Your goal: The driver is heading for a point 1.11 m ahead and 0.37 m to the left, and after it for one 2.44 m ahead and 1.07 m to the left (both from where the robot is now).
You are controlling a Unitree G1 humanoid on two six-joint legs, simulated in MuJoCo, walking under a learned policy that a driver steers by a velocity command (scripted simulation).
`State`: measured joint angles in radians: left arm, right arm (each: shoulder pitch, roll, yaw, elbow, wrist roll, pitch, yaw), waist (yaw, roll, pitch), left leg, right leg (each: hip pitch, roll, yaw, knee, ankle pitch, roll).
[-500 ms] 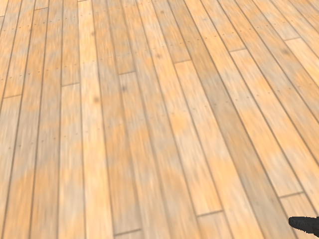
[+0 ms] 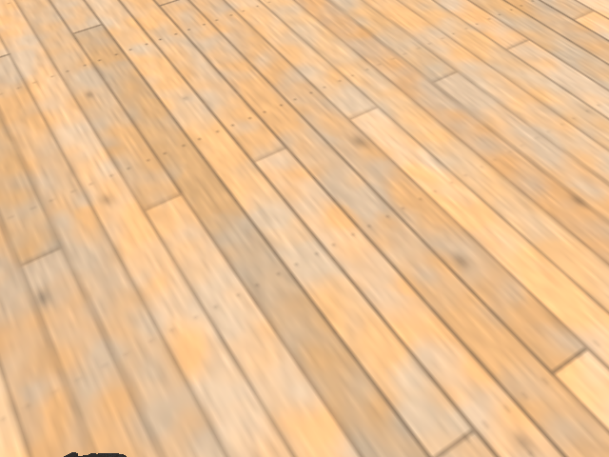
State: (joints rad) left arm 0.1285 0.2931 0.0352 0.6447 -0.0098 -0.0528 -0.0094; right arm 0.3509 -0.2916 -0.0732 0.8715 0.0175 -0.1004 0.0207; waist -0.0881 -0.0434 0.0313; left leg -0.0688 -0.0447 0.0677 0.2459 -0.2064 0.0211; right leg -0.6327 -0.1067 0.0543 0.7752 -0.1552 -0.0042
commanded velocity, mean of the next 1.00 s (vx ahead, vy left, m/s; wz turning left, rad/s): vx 0.50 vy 0.00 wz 0.41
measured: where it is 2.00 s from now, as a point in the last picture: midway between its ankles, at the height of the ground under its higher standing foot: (136, 271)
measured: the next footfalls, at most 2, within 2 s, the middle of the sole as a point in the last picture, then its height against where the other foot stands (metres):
right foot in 0.14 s outside the picture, level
left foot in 0.66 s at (238, 451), level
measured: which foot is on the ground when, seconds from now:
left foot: down 0.00-0.14, up 0.16-0.64, down 0.66-1.00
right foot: up 0.00-0.12, down 0.14-0.66, up 0.68-1.00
